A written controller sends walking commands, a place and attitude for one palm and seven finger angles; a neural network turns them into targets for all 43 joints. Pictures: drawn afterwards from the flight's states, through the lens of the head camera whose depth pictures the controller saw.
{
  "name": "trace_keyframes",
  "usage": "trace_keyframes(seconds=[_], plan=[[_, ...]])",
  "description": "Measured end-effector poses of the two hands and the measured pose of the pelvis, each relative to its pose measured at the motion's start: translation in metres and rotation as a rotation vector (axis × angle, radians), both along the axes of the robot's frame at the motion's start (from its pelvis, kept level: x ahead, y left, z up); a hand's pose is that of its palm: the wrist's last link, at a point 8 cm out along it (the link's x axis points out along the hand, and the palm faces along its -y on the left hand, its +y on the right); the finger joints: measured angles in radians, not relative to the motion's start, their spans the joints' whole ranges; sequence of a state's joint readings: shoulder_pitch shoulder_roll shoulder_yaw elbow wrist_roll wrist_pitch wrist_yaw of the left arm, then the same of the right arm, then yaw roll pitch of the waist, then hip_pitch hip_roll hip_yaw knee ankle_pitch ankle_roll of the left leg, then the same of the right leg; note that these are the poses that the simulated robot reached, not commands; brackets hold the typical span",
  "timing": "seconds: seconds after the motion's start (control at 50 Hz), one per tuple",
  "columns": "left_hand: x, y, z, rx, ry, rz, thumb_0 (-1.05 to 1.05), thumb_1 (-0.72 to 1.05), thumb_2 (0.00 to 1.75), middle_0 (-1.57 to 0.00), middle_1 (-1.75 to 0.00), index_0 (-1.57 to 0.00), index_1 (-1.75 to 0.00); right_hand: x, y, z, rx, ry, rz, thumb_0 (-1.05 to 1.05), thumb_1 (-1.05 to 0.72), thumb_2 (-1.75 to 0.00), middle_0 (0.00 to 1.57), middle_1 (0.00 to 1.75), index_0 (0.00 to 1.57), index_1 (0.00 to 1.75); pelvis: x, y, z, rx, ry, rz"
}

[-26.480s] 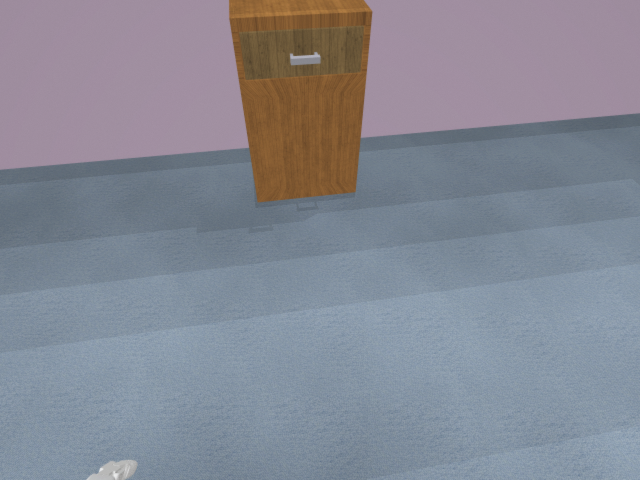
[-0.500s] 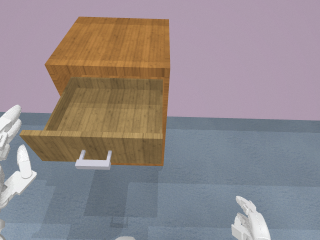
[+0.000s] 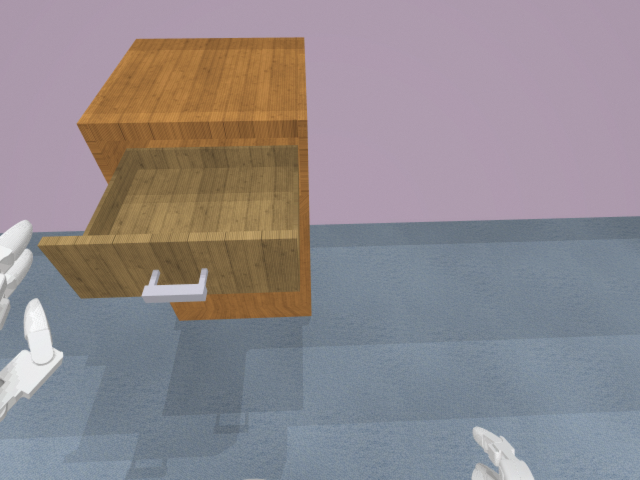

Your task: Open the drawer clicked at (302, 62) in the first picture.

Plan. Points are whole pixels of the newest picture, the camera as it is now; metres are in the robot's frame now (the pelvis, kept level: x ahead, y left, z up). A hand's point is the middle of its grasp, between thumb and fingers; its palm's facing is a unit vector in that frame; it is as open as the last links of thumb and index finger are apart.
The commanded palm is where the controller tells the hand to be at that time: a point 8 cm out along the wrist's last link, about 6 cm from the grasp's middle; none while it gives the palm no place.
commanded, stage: stop stepping back and stand still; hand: left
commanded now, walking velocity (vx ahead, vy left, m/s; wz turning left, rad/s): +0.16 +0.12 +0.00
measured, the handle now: (177, 283) +0.45 +0.27 -0.09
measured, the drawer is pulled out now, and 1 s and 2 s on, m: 0.30 0.30 0.30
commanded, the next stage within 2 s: let the arm hang, fingers relaxed in 0.40 s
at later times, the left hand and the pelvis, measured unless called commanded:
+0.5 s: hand (22, 389) +0.17 +0.26 +0.15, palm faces +0.39 -0.81 -0.44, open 7.4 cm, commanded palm none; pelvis -0.01 +0.01 +0.00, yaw +0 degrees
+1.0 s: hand out of the picture -0.05 +0.21 -0.17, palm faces +0.03 -0.98 -0.21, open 7.2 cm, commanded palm none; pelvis -0.03 +0.02 +0.00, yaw +1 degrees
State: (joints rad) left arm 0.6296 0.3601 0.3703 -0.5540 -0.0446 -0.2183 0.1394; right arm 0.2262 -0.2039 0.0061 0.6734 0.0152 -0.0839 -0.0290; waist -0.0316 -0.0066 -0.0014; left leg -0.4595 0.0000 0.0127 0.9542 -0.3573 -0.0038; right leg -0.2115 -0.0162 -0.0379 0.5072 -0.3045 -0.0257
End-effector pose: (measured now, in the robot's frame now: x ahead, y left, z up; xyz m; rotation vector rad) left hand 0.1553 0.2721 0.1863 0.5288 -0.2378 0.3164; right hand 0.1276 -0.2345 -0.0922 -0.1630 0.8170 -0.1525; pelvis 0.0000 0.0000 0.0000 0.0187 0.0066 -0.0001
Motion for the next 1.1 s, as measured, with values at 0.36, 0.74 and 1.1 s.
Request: trace_keyframes(seconds=[0.36, 0.74, 1.1], plan=[[-0.025, 0.005, 0.01, 0.051, -0.018, -0.015, 0.02, 0.89, 0.89, -0.22, -0.3, -0.22, -0.3, 0.024, 0.012, 0.021, -0.012, -0.143, 0.046, 0.02, -0.9, -0.9, 0.2, 0.3, 0.2, 0.3, -0.014, 0.004, -0.001, -0.038, -0.011, 0.019], [-0.09, -0.022, -0.307, -0.47, 1.256, 0.129, 0.01, 0.91, 0.9, -0.2, -0.3, -0.2, -0.3, -0.043, 0.016, -0.029, -0.019, 0.238, 0.057, 0.01, -0.9, -0.9, 0.2, 0.3, 0.21, 0.3, -0.022, 0.019, -0.007, -0.011, -0.011, 0.01], [-0.233, -0.012, -0.318, -0.524, 1.649, 0.371, 0.01, 0.93, 0.9, -0.2, -0.3, -0.2, -0.3, -0.178, 0.035, -0.051, 0.051, 0.637, -0.039, 0.01, -0.9, -0.9, 0.2, 0.3, 0.2, 0.3, -0.028, 0.021, 0.004, -0.024, -0.036, 0.011]])
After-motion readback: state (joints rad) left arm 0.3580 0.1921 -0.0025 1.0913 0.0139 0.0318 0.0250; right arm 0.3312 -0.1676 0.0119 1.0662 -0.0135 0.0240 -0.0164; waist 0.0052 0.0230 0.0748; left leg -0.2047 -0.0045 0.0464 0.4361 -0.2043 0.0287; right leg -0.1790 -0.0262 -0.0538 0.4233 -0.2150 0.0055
